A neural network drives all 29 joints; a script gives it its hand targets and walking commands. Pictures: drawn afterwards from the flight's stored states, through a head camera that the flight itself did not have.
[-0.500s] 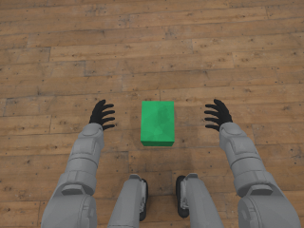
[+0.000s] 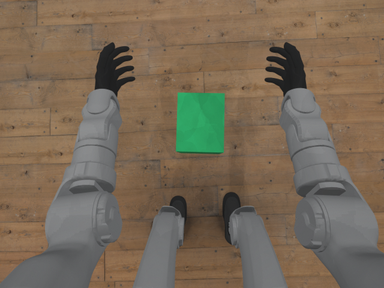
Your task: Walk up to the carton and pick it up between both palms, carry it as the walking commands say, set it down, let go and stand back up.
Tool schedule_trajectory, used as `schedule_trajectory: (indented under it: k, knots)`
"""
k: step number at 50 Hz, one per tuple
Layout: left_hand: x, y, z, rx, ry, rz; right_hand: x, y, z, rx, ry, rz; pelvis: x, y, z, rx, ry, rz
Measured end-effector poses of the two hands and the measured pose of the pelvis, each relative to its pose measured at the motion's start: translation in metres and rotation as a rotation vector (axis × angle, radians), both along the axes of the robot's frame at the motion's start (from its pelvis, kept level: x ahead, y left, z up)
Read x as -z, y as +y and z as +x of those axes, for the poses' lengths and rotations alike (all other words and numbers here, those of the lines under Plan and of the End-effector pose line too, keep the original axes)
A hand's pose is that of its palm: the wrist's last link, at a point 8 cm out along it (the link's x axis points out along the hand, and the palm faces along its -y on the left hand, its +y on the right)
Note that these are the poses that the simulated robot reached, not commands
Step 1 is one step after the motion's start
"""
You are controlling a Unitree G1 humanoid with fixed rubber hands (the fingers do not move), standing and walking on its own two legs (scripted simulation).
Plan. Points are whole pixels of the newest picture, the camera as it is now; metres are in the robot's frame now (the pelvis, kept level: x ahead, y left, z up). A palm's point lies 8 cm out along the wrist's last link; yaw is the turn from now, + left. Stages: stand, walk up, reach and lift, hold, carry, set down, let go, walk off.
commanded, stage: reach and lift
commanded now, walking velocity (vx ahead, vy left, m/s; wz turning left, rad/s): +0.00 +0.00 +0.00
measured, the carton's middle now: (200, 126) +0.47 +0.02 -0.55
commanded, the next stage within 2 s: none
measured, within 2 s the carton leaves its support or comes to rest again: neither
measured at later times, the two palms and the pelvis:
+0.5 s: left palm (132, 106) +0.48 +0.19 -0.24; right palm (271, 105) +0.48 -0.16 -0.24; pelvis -0.02 +0.00 -0.10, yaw +0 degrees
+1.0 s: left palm (146, 116) +0.48 +0.19 -0.38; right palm (255, 115) +0.49 -0.15 -0.38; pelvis -0.05 +0.00 -0.22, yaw +1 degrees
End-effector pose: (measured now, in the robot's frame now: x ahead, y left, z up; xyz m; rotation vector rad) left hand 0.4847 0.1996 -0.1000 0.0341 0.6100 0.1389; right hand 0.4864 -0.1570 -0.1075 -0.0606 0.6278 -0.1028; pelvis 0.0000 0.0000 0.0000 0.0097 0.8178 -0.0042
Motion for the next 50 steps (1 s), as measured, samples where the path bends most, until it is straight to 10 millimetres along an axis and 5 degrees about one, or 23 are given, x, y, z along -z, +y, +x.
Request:
schedule_trajectory:
  k: [7, 12, 24, 32, 50]
  knots:
    - [0.012, -0.002, 0.0, 0.0, 0.021, 0.0, 0.013, 0.003, 0.0, -0.002, 0.014, 0.009, 0.002, 0.004, 0.005, -0.003, 0.038, -0.002]
    - [0.039, -0.003, -0.009, -0.007, 0.058, -0.005, 0.038, 0.006, -0.006, 0.002, 0.039, 0.016, 0.016, 0.005, 0.004, -0.004, 0.065, -0.004]
    - [0.133, -0.006, -0.006, -0.011, 0.047, 0.002, 0.127, 0.0, -0.005, 0.023, 0.035, -0.006, 0.093, 0.005, -0.019, -0.008, 0.121, -0.008]
    - [0.173, -0.007, -0.003, -0.015, 0.041, 0.008, 0.169, -0.003, -0.004, 0.026, 0.025, 0.004, 0.142, 0.005, -0.033, -0.007, 0.106, -0.004]
    - [0.279, -0.011, -0.004, -0.014, 0.093, 0.01, 0.275, 0.007, 0.0, 0.01, 0.076, 0.007, 0.223, 0.0, -0.046, -0.012, 0.045, 0.0]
